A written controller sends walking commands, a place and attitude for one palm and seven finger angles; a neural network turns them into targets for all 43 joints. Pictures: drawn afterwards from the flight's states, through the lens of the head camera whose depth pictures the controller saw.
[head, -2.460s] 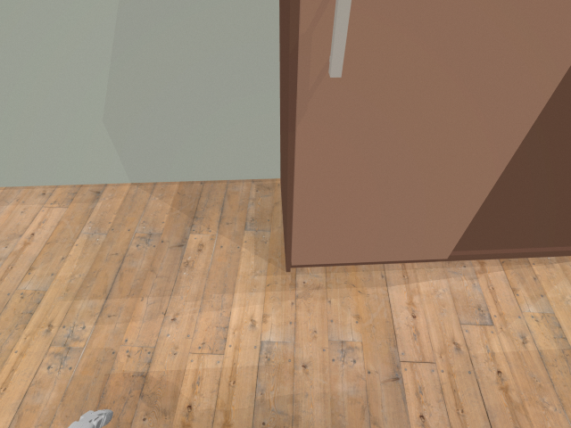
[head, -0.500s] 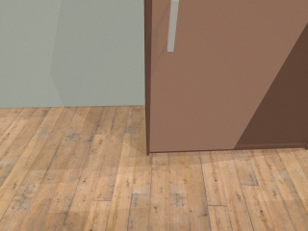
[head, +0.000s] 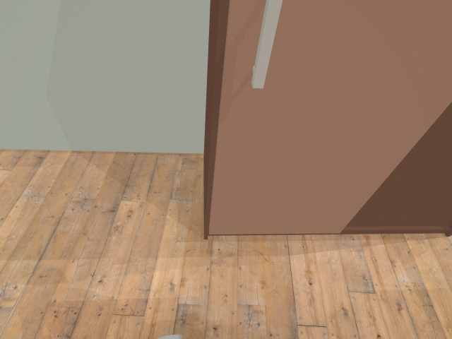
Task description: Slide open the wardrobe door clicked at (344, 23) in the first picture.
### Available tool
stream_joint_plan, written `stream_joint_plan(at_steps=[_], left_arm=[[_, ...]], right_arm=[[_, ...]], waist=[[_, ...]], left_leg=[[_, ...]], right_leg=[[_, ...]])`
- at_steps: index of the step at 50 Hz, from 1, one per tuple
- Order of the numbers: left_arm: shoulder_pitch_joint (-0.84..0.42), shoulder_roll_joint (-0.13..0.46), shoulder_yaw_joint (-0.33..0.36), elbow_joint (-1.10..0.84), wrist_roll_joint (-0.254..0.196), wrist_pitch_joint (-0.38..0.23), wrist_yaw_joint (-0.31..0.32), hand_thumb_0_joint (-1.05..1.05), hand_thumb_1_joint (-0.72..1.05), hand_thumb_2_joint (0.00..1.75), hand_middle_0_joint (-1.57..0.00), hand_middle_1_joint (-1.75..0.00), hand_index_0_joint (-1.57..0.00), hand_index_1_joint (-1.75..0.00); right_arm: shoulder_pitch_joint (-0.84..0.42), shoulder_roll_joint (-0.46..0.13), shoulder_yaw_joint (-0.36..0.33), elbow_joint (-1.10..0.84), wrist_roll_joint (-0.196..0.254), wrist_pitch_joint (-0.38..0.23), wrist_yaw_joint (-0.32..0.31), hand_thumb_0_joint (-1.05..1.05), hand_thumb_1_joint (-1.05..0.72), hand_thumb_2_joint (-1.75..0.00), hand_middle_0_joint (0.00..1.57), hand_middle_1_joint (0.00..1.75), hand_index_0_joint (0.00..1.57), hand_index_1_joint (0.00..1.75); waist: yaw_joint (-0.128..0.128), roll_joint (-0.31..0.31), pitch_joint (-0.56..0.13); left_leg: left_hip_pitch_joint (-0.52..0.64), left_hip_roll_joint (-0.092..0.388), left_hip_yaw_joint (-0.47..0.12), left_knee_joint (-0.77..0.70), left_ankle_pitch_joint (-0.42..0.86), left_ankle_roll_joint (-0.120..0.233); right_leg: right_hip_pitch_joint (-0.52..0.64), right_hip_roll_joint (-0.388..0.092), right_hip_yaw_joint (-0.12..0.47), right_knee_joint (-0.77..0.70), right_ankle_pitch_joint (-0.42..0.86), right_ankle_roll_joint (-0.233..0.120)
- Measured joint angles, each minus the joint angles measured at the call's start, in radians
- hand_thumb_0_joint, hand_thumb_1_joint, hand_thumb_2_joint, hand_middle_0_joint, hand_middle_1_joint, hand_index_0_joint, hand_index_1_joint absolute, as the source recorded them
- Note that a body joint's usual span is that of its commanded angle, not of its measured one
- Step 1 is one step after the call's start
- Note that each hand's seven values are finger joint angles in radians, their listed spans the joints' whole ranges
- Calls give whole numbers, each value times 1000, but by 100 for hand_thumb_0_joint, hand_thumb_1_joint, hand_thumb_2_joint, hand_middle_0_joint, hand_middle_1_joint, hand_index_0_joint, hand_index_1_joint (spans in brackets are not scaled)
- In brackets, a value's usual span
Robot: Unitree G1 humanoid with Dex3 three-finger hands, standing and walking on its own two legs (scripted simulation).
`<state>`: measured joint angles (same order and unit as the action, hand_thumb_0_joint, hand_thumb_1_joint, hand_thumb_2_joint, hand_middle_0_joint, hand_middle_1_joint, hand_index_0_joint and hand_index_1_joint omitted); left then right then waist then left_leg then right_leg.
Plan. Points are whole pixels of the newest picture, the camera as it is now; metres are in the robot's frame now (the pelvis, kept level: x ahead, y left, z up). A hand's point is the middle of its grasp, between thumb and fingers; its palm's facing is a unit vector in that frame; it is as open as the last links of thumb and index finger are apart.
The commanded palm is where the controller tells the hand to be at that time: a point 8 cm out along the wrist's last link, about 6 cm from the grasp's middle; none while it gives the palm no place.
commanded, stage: take the last steps up to it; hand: left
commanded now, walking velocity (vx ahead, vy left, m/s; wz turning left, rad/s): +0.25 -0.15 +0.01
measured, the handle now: (263, 40) +0.64 +0.00 +0.23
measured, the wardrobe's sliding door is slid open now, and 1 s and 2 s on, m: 0.00 0.00 0.00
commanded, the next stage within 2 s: come to a stop and stand still in 0.28 s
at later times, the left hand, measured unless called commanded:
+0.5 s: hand (188, 287) +0.25 +0.09 -0.15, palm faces -0.03 -0.98 -0.21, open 7.3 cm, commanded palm none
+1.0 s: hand (145, 334) +0.16 +0.16 -0.17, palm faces +0.13 -0.97 -0.21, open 7.3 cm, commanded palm none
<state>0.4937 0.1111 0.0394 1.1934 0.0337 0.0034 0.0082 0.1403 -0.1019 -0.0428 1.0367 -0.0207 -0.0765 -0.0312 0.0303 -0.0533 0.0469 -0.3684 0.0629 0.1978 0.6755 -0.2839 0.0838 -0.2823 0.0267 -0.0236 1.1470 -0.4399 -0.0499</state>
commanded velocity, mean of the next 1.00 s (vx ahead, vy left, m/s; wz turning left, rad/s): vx -0.02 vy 0.01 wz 0.00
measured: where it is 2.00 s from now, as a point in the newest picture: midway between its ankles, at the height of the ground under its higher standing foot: outside the picture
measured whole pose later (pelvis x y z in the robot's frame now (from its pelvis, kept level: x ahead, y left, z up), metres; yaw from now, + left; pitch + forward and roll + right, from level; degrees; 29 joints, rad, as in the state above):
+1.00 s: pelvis +0.14 -0.04 +0.02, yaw +3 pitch -1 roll -1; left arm 0.24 0.22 0.08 1.02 0.03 0.06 0.03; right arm 0.12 -0.15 -0.03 0.96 -0.02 0.01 -0.03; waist 0.04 -0.06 0.06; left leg -0.27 -0.02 0.08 0.51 -0.23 0.07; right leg -0.42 -0.03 0.01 0.98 -0.42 0.02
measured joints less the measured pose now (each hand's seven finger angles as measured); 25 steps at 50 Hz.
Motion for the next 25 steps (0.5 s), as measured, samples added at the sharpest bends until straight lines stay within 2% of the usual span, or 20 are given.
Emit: stream_joint_plan(at_steps=[3,7,12,16,20,21,22,23,25], left_arm=[[-84,29,18,-66,9,2,-7,0,91,90,-20,-30,-20,-30],[-172,60,35,-148,11,-2,-12,0,92,90,-20,-30,-20,-30],[-258,85,43,-186,10,11,-25,0,92,90,-20,-30,-19,-30],[-308,91,40,-193,4,21,-31,0,92,90,-19,-30,-19,-30],[-337,84,35,-197,1,12,-33,0,92,90,-20,-30,-19,-30],[-337,83,31,-201,0,0,-33,0,92,90,-20,-30,-19,-30],[-337,82,27,-201,1,-18,-29,0,91,90,-20,-30,-20,-30],[-344,67,22,-193,-3,-32,-20,0,91,90,-20,-30,-20,-30],[-352,40,5,-177,-8,-42,-6,0,91,90,-20,-30,-20,-30]], right_arm=[[45,-18,-24,6,8,-7,-21,-2,-95,-90,20,30,20,30],[108,-45,-20,28,0,4,-9,-2,-96,-90,20,30,20,30],[184,-42,-17,47,-3,11,0,-1,-93,-90,20,30,20,30],[235,-34,-19,62,-10,23,7,0,-92,-90,20,30,20,30],[277,-32,-25,82,-15,40,9,0,-91,-90,20,30,20,30],[292,-33,-25,88,-13,45,10,0,-91,-90,20,30,20,30],[306,-32,-23,95,-9,48,12,0,-91,-90,20,30,20,30],[300,-42,-20,104,-3,58,11,0,-91,-90,20,30,20,30],[279,-57,-14,112,6,77,3,1,-91,-90,20,30,20,30]], waist=[[-2,4,-19],[-10,5,-49],[-43,7,-52],[-78,19,-33],[-108,41,-10],[-109,45,-8],[-106,43,-9],[-102,67,2],[-103,100,21]], left_leg=[[72,-9,-3,-102,29,-14],[143,-12,-8,-202,50,-22],[218,-7,-12,-278,50,-47],[257,8,-14,-297,28,-77],[265,37,-22,-244,-34,-121],[257,45,-26,-204,-65,-133],[231,50,-32,-130,-104,-128],[195,61,-69,-36,-162,-121],[133,48,-137,107,-234,-114]], right_leg=[[-146,-57,-7,73,110,20],[-264,-118,4,-3,219,51],[-300,-157,2,-165,292,79],[-256,-156,-23,-351,273,80],[-154,-123,-58,-533,238,62],[-110,-114,-67,-595,256,56],[-82,-113,-67,-629,301,44],[-88,-98,-77,-597,286,39],[-72,-81,-95,-568,230,36]])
